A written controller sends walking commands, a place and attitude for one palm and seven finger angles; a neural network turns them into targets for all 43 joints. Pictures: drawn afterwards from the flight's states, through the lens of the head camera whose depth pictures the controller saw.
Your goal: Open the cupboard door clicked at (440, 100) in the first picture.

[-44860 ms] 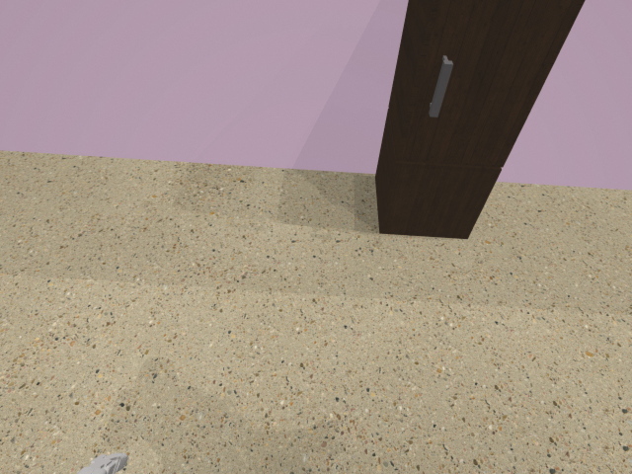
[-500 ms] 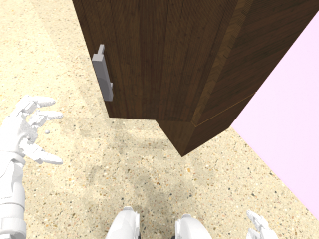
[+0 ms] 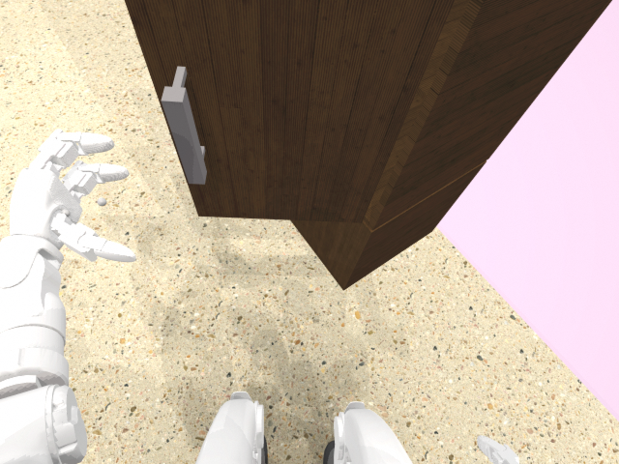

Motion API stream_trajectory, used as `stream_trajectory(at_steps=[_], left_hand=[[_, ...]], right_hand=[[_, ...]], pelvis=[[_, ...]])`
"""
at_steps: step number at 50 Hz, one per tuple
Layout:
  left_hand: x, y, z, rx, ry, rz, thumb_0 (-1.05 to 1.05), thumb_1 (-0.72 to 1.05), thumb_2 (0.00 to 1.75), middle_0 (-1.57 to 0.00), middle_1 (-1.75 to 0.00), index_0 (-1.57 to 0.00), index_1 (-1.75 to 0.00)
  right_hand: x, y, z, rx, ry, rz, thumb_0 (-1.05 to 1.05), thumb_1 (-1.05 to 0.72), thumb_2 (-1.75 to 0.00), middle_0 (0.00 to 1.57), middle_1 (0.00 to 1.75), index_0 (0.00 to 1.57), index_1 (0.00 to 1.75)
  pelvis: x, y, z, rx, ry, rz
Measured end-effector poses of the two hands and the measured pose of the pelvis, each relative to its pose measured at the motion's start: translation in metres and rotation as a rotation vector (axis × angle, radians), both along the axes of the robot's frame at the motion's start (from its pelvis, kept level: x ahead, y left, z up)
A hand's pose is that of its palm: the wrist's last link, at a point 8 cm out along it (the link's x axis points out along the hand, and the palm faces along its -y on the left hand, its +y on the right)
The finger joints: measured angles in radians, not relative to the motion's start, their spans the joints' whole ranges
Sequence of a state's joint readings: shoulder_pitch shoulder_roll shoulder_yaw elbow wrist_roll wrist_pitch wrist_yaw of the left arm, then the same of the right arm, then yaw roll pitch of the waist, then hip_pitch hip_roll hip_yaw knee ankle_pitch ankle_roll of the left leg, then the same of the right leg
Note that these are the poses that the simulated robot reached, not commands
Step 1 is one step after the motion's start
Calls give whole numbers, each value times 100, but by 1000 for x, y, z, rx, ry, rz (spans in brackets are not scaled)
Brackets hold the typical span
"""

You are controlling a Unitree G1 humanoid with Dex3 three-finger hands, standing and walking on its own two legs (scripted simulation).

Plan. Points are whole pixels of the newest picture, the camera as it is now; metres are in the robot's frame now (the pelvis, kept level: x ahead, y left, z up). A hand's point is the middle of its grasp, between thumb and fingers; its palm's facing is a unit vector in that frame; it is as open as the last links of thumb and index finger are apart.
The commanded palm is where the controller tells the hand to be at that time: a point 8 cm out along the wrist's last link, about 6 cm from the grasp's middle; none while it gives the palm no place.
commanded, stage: move the hooked fingers beside the handle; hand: left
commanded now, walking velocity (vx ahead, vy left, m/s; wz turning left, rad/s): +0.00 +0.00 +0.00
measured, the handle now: (189, 129) +0.55 +0.18 +0.04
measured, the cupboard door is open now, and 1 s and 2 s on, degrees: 55 55 55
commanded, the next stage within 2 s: slide the fingers in behind the handle in 1.38 s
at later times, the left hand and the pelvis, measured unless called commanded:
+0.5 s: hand (135, 158) +0.49 +0.24 +0.04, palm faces +0.00 -1.00 -0.01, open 14.0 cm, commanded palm +0.48 +0.28 +0.04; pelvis +0.00 +0.00 -0.01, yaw -1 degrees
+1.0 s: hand (131, 149) +0.50 +0.24 +0.05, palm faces +0.04 -1.00 -0.02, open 14.0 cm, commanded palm +0.48 +0.28 +0.04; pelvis +0.00 -0.01 -0.01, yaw -1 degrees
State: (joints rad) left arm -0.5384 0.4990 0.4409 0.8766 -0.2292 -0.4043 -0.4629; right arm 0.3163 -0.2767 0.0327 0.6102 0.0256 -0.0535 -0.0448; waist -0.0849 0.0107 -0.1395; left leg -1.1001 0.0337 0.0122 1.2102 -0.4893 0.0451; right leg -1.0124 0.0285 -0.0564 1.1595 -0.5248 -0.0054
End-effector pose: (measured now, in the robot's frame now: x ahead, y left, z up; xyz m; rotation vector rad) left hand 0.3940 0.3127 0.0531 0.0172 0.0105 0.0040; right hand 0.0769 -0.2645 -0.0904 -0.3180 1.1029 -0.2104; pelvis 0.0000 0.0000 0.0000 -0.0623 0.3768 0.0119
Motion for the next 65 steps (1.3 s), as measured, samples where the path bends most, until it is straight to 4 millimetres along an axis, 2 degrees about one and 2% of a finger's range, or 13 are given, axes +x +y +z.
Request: stream_trajectory(at_steps=[10, 18, 27, 33, 39, 42, 46, 52, 59, 65], left_hand=[[28, -6, -8, -12, 13, 10, -2, -50, 30, -30, -120, -30, -120], [57, -13, -4, -3, -6, -8, -2, -50, 30, -30, -120, -30, -120], [82, -20, -10, -8, 30, 8, -2, -50, 30, -30, -120, -30, -120], [98, -22, -4, 10, -6, 8, -2, -50, 30, -30, -120, -30, -120], [94, -26, -9, 5, 47, -13, -2, -50, 30, -30, -120, -30, -120], [87, -25, -14, 0, 71, 0, -2, -50, 30, -30, -120, -30, -120], [82, -21, -11, 2, 29, 30, -2, -50, 30, -30, -120, -30, -120], [85, -14, -2, 6, 1, 27, -2, -50, 30, -30, -120, -30, -120], [84, -15, -14, -4, 58, -8, -2, -50, 30, -30, -120, -30, -120], [86, -17, -14, -10, -8, 10, -2, -50, 30, -30, -120, -30, -120]], right_hand=[[-19, -4, -6, -22, 74, -22, 0, -90, -90, 21, 30, 20, 30], [-39, -6, -11, -27, 146, -51, 0, -90, -90, 21, 30, 20, 30], [-60, -5, -14, -19, 216, -88, 0, -90, -90, 21, 30, 20, 30], [-72, -5, -16, -18, 263, -109, 0, -90, -90, 21, 30, 20, 30], [-75, -2, -14, 7, 283, -129, 0, -90, -90, 21, 30, 20, 30], [-72, -1, -12, 12, 276, -126, 0, -90, -90, 21, 30, 20, 30], [-66, -3, -11, 5, 259, -112, 0, -90, -90, 21, 30, 20, 30], [-54, -8, -10, -17, 231, -96, 0, -90, -90, 21, 30, 20, 30], [-49, -10, -10, -34, 218, -79, 0, -90, -90, 21, 30, 20, 30], [-51, -8, -13, -38, 228, -80, 0, -90, -90, 21, 30, 20, 30]], pelvis=[[-4, 0, -6, -6, 21, 1], [-4, 0, -11, -12, 48, -2], [-3, -1, -15, -13, 75, -13], [-1, -2, -18, -19, 93, -15], [3, -2, -13, -13, 89, -24], [4, -3, -11, -11, 84, -25], [3, -4, -10, -12, 77, -22], [2, -5, -12, -19, 73, -12], [0, -3, -14, -22, 80, -9], [-1, -1, -17, -26, 87, -11]])
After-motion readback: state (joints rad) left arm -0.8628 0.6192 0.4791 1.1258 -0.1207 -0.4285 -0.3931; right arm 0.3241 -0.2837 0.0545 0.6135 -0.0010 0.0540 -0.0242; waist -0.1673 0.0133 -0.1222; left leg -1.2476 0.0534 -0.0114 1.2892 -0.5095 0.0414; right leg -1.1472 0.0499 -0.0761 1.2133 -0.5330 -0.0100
